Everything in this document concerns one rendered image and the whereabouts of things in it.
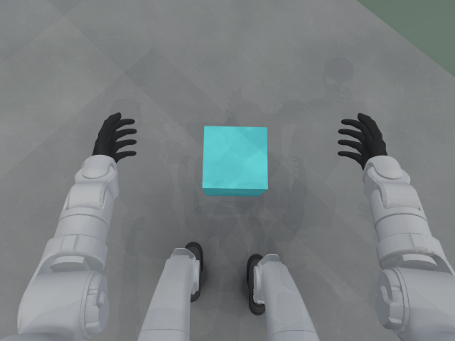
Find left robot foot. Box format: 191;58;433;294
185;242;203;302

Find robot left hand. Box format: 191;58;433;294
92;112;137;163

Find right robot forearm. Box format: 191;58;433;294
363;156;455;277

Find carton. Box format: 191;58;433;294
202;126;268;197

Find left robot forearm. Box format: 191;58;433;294
17;155;119;333

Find robot left upper arm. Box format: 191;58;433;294
0;270;109;341

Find robot right hand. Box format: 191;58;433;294
338;113;387;171

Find robot right upper arm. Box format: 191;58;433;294
375;266;455;341

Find right robot shin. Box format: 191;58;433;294
253;254;288;304

